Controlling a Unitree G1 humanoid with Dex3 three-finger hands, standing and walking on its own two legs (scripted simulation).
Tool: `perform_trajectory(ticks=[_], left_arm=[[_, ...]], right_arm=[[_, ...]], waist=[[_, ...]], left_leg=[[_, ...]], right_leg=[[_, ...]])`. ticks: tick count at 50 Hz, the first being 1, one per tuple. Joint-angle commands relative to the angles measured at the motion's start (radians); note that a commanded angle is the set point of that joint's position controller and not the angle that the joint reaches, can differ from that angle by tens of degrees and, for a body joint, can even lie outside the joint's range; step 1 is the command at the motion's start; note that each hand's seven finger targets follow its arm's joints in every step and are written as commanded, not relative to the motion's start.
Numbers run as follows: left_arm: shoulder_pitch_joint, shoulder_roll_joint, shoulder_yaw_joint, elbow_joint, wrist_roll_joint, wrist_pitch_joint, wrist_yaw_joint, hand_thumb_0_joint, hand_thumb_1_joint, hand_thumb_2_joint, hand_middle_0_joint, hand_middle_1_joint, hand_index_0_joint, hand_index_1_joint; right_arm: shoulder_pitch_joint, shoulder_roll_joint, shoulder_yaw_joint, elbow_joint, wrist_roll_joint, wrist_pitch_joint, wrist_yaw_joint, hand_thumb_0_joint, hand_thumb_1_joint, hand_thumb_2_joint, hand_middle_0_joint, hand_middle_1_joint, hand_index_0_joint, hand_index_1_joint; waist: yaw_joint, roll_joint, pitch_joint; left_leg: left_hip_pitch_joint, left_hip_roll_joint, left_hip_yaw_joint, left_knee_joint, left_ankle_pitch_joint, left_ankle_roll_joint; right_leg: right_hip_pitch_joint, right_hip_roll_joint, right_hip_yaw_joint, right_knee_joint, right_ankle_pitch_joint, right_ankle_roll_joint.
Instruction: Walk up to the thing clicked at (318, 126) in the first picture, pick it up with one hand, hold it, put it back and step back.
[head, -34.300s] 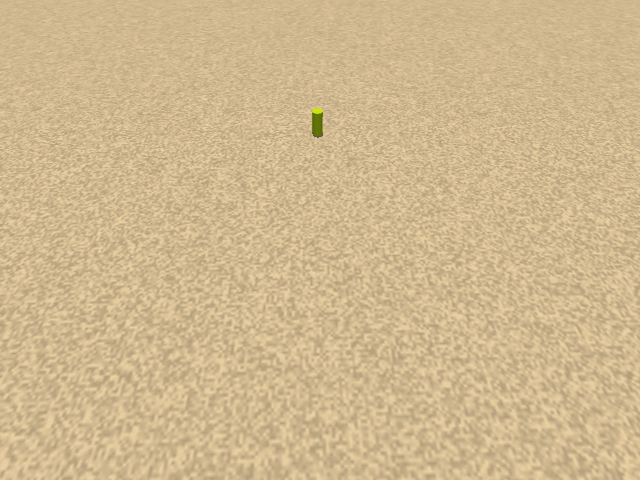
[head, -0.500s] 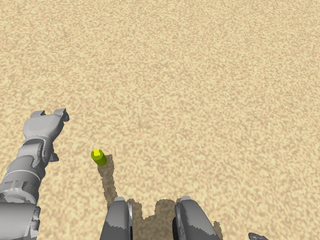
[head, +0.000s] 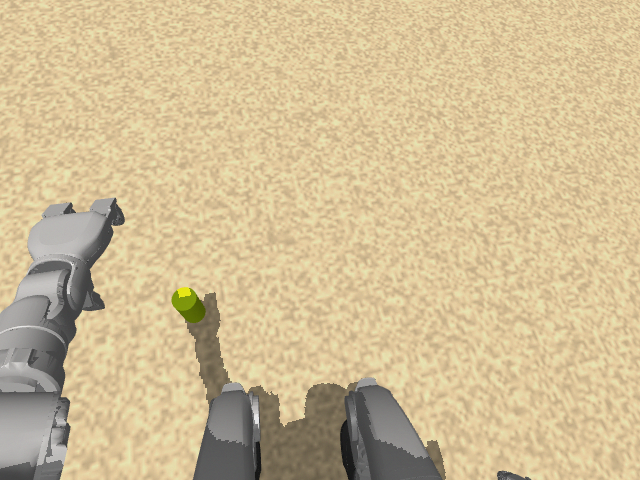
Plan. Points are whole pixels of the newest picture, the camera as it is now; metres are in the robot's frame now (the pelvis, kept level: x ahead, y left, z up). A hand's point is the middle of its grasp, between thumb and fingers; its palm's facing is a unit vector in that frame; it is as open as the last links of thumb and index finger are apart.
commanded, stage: go down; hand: left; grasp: from above
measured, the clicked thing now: (189, 306) +0.46 +0.26 -0.56
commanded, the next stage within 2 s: approach in 1.04 s
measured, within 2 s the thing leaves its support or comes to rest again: neither
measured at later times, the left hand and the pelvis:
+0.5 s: hand (82, 270) +0.40 +0.30 -0.10, palm faces -0.42 -0.05 -0.91, open 13.3 cm; pelvis +0.00 +0.00 +0.00, yaw +0 degrees
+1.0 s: hand (80, 271) +0.40 +0.30 -0.10, palm faces -0.42 -0.05 -0.90, open 13.4 cm; pelvis +0.00 +0.00 +0.00, yaw +0 degrees
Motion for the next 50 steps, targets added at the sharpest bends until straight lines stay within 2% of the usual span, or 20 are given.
perform_trajectory(ticks=[1, 3, 5, 7, 9, 12, 15, 18, 21, 22, 25, 27, 31, 33, 41, 42, 44, 46, 48, 50], left_arm=[[-0.311, 0.269, 0.056, -0.169, -0.003, 0.004, 0.039, 0.000, -0.372, 0.829, -0.200, -0.919, -0.209, -0.909], [-0.318, 0.274, 0.062, -0.197, -0.007, 0.006, 0.041, 0.000, -0.361, 0.819, -0.197, -0.927, -0.211, -0.912], [-0.247, 0.273, 0.065, -0.113, -0.004, 0.017, 0.039, 0.000, -0.362, 0.819, -0.205, -0.911, -0.216, -0.900], [-0.322, 0.282, 0.059, -0.171, -0.003, 0.011, 0.035, 0.000, -0.351, 0.809, -0.214, -0.907, -0.225, -0.895], [-0.297, 0.289, 0.065, -0.157, -0.002, 0.010, 0.037, 0.000, -0.370, 0.824, -0.198, -0.913, -0.208, -0.902], [-0.266, 0.241, 0.040, -0.133, -0.011, 0.009, 0.037, 0.000, -0.376, 0.828, -0.190, -0.932, -0.202, -0.919], [-0.262, 0.271, 0.052, -0.145, -0.005, 0.005, 0.041, 0.000, -0.385, 0.834, -0.190, -0.926, -0.199, -0.916], [-0.287, 0.248, 0.042, -0.137, -0.010, 0.003, 0.047, 0.000, -0.384, 0.837, -0.192, -0.920, -0.199, -0.911], [-0.338, 0.279, 0.054, -0.164, 0.001, -0.007, 0.052, 0.000, -0.388, 0.842, -0.185, -0.925, -0.192, -0.917], [-0.304, 0.271, 0.053, -0.139, 0.003, -0.006, 0.053, 0.000, -0.393, 0.846, -0.178, -0.929, -0.186, -0.920], [-0.333, 0.253, 0.041, -0.146, 0.002, -0.007, 0.054, 0.000, -0.392, 0.845, -0.171, -0.946, -0.182, -0.934], [-0.328, 0.284, 0.060, -0.148, 0.008, -0.003, 0.056, 0.000, -0.407, 0.860, -0.169, -0.941, -0.175, -0.933], [-0.325, 0.285, 0.062, -0.175, 0.002, 0.005, 0.046, 0.000, -0.385, 0.838, -0.191, -0.928, -0.198, -0.920], [-0.280, 0.284, 0.066, -0.143, 0.001, 0.012, 0.044, 0.000, -0.393, 0.840, -0.186, -0.938, -0.194, -0.929], [-0.315, 0.278, 0.061, -0.198, -0.007, 0.010, 0.038, 0.000, -0.383, 0.838, -0.189, -0.929, -0.198, -0.920], [-0.267, 0.270, 0.066, -0.127, -0.011, 0.016, 0.038, 0.000, -0.398, 0.847, -0.173, -0.945, -0.183, -0.934], [-0.310, 0.278, 0.061, -0.166, -0.005, 0.008, 0.038, 0.000, -0.400, 0.851, -0.166, -0.956, -0.177, -0.943], [-0.269, 0.248, 0.043, -0.104, -0.007, 0.008, 0.039, 0.000, -0.418, 0.864, -0.152, -0.971, -0.163, -0.958], [-0.331, 0.271, 0.049, -0.138, -0.003, -0.003, 0.043, 0.000, -0.407, 0.855, -0.162, -0.958, -0.172, -0.947], [-0.267, 0.266, 0.053, -0.121, 0.001, -0.002, 0.047, 0.000, -0.428, 0.873, -0.143, -0.972, -0.153, -0.960]], right_arm=[[0.142, -0.190, -0.063, -0.050, 0.001, -0.013, -0.013, 0.000, -0.903, -0.902, 0.200, 0.300, 0.199, 0.300], [0.140, -0.191, -0.067, -0.052, 0.001, -0.013, -0.014, 0.000, -0.901, -0.901, 0.200, 0.300, 0.199, 0.300], [0.139, -0.195, -0.063, -0.054, 0.004, -0.010, -0.014, 0.000, -0.904, -0.902, 0.200, 0.300, 0.199, 0.300], [0.139, -0.191, -0.065, -0.047, 0.002, -0.010, -0.017, 0.000, -0.904, -0.902, 0.200, 0.300, 0.199, 0.300], [0.141, -0.193, -0.063, -0.049, 0.004, -0.011, -0.018, 0.000, -0.902, -0.902, 0.200, 0.300, 0.199, 0.300], [0.136, -0.182, -0.060, -0.051, 0.005, -0.013, -0.019, 0.000, -0.903, -0.902, 0.200, 0.300, 0.199, 0.300], [0.135, -0.185, -0.063, -0.050, 0.006, -0.014, -0.020, 0.000, -0.905, -0.903, 0.200, 0.300, 0.199, 0.300], [0.132, -0.184, -0.061, -0.047, 0.003, -0.014, -0.019, 0.000, -0.902, -0.902, 0.200, 0.300, 0.199, 0.300], [0.137, -0.192, -0.065, -0.043, 0.001, -0.017, -0.018, 0.000, -0.902, -0.901, 0.200, 0.300, 0.199, 0.300], [0.137, -0.193, -0.063, -0.042, -0.002, -0.017, -0.016, 0.000, -0.901, -0.901, 0.200, 0.300, 0.199, 0.300], [0.135, -0.190, -0.062, -0.046, -0.002, -0.014, -0.014, 0.000, -0.901, -0.901, 0.200, 0.300, 0.199, 0.300], [0.136, -0.193, -0.064, -0.047, -0.002, -0.013, -0.014, 0.000, -0.902, -0.902, 0.200, 0.300, 0.199, 0.300], [0.138, -0.193, -0.067, -0.047, -0.001, -0.012, -0.011, 0.000, -0.905, -0.903, 0.200, 0.300, 0.199, 0.300], [0.137, -0.190, -0.063, -0.049, -0.001, -0.008, -0.009, 0.000, -0.906, -0.903, 0.200, 0.300, 0.199, 0.300], [0.135, -0.190, -0.063, -0.055, 0.003, -0.006, -0.017, 0.000, -0.901, -0.901, 0.200, 0.300, 0.199, 0.300], [0.134, -0.193, -0.062, -0.050, 0.003, -0.006, -0.018, 0.000, -0.901, -0.902, 0.200, 0.300, 0.199, 0.300], [0.133, -0.190, -0.061, -0.049, 0.001, -0.008, -0.018, 0.000, -0.900, -0.901, 0.200, 0.300, 0.199, 0.300], [0.134, -0.190, -0.058, -0.050, 0.001, -0.011, -0.019, 0.000, -0.901, -0.901, 0.200, 0.300, 0.199, 0.300], [0.135, -0.188, -0.061, -0.048, 0.003, -0.015, -0.021, 0.000, -0.901, -0.901, 0.200, 0.300, 0.199, 0.300], [0.135, -0.189, -0.058, -0.052, 0.002, -0.016, -0.017, 0.000, -0.902, -0.901, 0.200, 0.300, 0.199, 0.300]], waist=[[0.004, 0.176, -0.482], [0.009, 0.175, -0.507], [0.005, 0.133, -0.448], [0.007, 0.170, -0.479], [0.008, 0.169, -0.469], [-0.001, 0.135, -0.456], [0.009, 0.146, -0.456], [-0.001, 0.145, -0.431], [0.000, 0.187, -0.474], [0.004, 0.179, -0.468], [-0.006, 0.175, -0.469], [0.004, 0.170, -0.487], [0.004, 0.177, -0.526], [0.012, 0.157, -0.508], [0.007, 0.181, -0.486], [0.005, 0.144, -0.459], [0.006, 0.169, -0.462], [0.000, 0.140, -0.415], [-0.002, 0.157, -0.450], [0.010, 0.137, -0.445]], left_leg=[[0.446, -0.021, 0.018, -0.187, 0.275, 0.009], [0.476, -0.015, 0.008, -0.197, 0.278, 0.006], [0.448, -0.015, 0.001, -0.208, 0.255, 0.007], [0.479, -0.013, 0.002, -0.207, 0.275, 0.005], [0.476, -0.013, 0.000, -0.212, 0.270, 0.003], [0.440, -0.020, 0.020, -0.191, 0.285, 0.014], [0.444, -0.021, 0.022, -0.194, 0.288, 0.012], [0.436, -0.015, 0.012, -0.194, 0.288, 0.008], [0.468, -0.010, 0.000, -0.184, 0.323, 0.001], [0.469, -0.010, -0.002, -0.180, 0.330, 0.002], [0.444, -0.013, 0.003, -0.180, 0.293, 0.004], [0.443, -0.017, 0.010, -0.178, 0.276, 0.008], [0.467, -0.016, 0.011, -0.163, 0.334, 0.010], [0.450, -0.019, 0.012, -0.166, 0.335, 0.011], [0.479, -0.011, 0.001, -0.202, 0.281, 0.005], [0.464, -0.010, -0.004, -0.201, 0.279, 0.006], [0.462, -0.012, 0.001, -0.203, 0.275, 0.004], [0.439, -0.013, -0.003, -0.207, 0.242, 0.005], [0.426, -0.019, 0.016, -0.188, 0.246, 0.011], [0.417, -0.021, 0.013, -0.184, 0.264, 0.010]], right_leg=[[0.170, 0.024, -0.034, -0.151, 0.200, -0.082], [0.172, 0.027, -0.041, -0.152, 0.197, -0.082], [0.179, 0.025, -0.042, -0.161, 0.187, -0.080], [0.166, 0.026, -0.041, -0.159, 0.196, -0.080], [0.169, 0.025, -0.040, -0.160, 0.190, -0.081], [0.188, 0.029, -0.036, -0.171, 0.216, -0.079], [0.190, 0.027, -0.033, -0.170, 0.218, -0.080], [0.159, 0.026, -0.037, -0.157, 0.211, -0.081], [0.126, 0.026, -0.040, -0.130, 0.214, -0.084], [0.121, 0.024, -0.041, -0.129, 0.215, -0.084], [0.133, 0.025, -0.040, -0.133, 0.207, -0.083], [0.147, 0.026, -0.037, -0.140, 0.200, -0.082], [0.164, 0.029, -0.039, -0.133, 0.241, -0.080], [0.177, 0.028, -0.039, -0.135, 0.245, -0.079], [0.162, 0.029, -0.042, -0.156, 0.197, -0.082], [0.158, 0.028, -0.043, -0.156, 0.195, -0.081], [0.160, 0.026, -0.039, -0.154, 0.197, -0.082], [0.142, 0.025, -0.040, -0.160, 0.171, -0.081], [0.153, 0.028, -0.033, -0.161, 0.184, -0.081], [0.162, 0.025, -0.035, -0.150, 0.197, -0.081]])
